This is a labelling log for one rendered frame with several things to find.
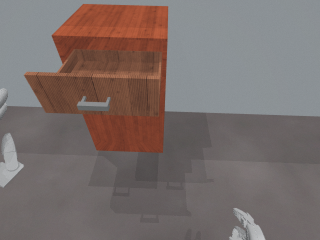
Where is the handle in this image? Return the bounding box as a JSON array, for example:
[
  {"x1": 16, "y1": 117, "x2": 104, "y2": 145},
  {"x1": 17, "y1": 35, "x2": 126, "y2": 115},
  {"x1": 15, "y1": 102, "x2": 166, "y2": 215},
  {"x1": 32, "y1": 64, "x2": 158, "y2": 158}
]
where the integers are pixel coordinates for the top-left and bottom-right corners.
[{"x1": 77, "y1": 96, "x2": 111, "y2": 111}]

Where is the robot left hand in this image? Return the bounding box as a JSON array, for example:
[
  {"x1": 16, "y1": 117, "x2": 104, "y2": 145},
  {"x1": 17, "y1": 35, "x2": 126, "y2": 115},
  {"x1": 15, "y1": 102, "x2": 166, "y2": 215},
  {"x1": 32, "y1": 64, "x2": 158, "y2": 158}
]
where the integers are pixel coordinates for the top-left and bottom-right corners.
[{"x1": 0, "y1": 88, "x2": 24, "y2": 188}]

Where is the robot right hand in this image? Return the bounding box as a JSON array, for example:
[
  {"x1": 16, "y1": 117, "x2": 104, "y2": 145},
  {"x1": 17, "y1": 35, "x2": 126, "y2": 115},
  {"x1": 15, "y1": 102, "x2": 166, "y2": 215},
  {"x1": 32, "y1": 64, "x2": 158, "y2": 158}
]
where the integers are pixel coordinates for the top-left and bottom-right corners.
[{"x1": 229, "y1": 208, "x2": 266, "y2": 240}]

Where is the cabinet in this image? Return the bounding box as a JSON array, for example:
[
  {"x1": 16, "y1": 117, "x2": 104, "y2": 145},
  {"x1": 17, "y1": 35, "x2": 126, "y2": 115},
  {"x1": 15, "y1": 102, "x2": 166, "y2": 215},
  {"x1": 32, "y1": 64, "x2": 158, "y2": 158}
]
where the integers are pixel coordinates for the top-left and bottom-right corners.
[{"x1": 51, "y1": 4, "x2": 168, "y2": 153}]

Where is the drawer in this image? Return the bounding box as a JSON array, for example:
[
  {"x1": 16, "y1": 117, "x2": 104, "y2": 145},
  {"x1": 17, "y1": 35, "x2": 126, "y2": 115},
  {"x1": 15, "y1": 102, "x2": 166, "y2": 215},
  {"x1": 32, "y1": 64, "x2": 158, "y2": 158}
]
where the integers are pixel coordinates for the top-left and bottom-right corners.
[{"x1": 24, "y1": 49, "x2": 162, "y2": 117}]

